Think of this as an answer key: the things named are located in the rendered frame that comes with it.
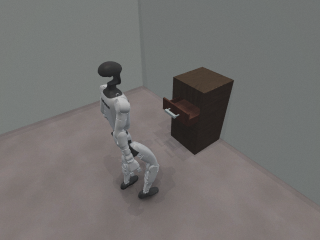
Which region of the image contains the robot right forearm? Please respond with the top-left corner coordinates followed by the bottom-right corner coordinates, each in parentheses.
top-left (117, 132), bottom-right (134, 163)

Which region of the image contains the cabinet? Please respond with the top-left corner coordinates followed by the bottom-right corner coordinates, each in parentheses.
top-left (171, 67), bottom-right (234, 155)

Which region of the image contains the drawer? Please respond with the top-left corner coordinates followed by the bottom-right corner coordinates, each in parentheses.
top-left (163, 96), bottom-right (200, 127)

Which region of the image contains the left robot foot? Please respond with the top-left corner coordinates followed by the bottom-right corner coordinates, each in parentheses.
top-left (120, 175), bottom-right (139, 190)

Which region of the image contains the robot right shin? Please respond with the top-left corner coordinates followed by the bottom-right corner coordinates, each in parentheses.
top-left (143, 164), bottom-right (160, 194)

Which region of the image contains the right robot upper arm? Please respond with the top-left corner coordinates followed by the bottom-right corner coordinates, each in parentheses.
top-left (114, 97), bottom-right (131, 139)

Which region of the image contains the left robot upper arm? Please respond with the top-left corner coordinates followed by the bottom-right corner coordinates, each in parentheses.
top-left (99, 84), bottom-right (107, 115)

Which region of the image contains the robot right hand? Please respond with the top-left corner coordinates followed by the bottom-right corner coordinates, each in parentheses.
top-left (127, 159), bottom-right (141, 177)

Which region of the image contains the handle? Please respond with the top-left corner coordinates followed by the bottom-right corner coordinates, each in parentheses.
top-left (164, 108), bottom-right (179, 119)

